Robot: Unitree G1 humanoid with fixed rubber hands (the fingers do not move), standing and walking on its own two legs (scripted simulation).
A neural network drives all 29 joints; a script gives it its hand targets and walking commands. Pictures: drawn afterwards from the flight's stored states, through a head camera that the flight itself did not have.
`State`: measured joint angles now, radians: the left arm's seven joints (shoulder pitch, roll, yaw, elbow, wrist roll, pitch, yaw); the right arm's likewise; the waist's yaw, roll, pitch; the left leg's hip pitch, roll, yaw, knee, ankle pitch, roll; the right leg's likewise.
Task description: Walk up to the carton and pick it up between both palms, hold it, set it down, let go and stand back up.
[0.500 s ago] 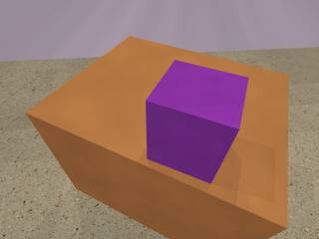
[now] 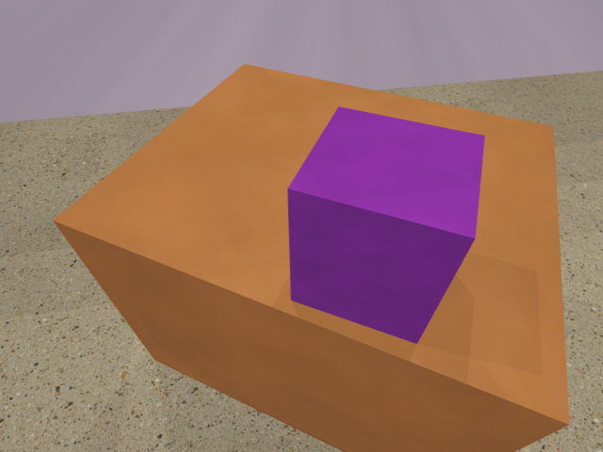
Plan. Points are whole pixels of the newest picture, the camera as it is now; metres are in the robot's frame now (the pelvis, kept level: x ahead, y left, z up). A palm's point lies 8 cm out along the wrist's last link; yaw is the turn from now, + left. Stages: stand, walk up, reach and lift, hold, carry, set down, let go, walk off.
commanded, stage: walk up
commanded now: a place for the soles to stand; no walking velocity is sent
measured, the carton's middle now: (378, 226) +0.44 -0.10 +0.06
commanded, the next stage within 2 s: none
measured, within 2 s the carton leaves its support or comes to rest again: neither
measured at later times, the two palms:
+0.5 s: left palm out of the picture +0.10 +0.25 -0.12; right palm out of the picture -0.01 -0.23 -0.15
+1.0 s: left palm out of the picture +0.09 +0.27 -0.13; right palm out of the picture -0.06 -0.21 -0.14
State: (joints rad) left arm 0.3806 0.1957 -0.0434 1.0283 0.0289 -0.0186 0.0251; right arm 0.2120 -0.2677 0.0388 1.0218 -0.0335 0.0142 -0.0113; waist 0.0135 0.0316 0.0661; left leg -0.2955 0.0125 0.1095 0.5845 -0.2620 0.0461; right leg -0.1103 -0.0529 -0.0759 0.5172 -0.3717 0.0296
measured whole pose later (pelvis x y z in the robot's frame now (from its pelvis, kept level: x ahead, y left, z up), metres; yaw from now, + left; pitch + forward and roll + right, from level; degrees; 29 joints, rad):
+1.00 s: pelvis -0.01 +0.04 +0.00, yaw -21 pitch -2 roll +2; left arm 0.31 0.23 -0.03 1.00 0.00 -0.01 0.02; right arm 0.23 -0.24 0.03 0.99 -0.01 0.02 0.00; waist 0.01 -0.01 0.05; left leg -0.18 0.05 0.16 0.52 -0.30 0.00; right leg -0.31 0.04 0.14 0.58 -0.24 0.01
